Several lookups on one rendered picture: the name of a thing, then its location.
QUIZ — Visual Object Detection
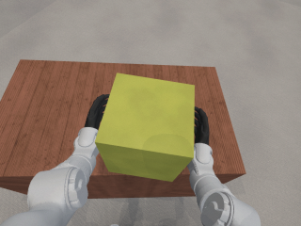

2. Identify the robot left upper arm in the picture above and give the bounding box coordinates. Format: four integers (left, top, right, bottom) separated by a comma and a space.
0, 167, 88, 226

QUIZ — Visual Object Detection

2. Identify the robot right upper arm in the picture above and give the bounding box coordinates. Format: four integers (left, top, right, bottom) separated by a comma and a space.
200, 191, 261, 226

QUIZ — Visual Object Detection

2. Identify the right robot hand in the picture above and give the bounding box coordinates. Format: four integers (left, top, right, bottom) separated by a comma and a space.
194, 106, 210, 145

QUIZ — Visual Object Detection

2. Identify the left robot hand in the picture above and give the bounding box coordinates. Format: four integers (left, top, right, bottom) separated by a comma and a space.
84, 94, 110, 130

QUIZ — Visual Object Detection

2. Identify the carton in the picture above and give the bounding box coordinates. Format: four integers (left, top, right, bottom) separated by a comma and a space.
95, 73, 195, 182

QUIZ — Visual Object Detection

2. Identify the pedestal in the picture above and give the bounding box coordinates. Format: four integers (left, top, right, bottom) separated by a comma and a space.
0, 59, 246, 199

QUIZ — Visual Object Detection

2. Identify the left robot forearm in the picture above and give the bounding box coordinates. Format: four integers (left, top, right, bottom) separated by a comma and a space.
27, 127, 99, 208

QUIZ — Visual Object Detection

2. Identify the right robot forearm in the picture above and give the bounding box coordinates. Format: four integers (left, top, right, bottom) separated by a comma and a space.
187, 143, 237, 213

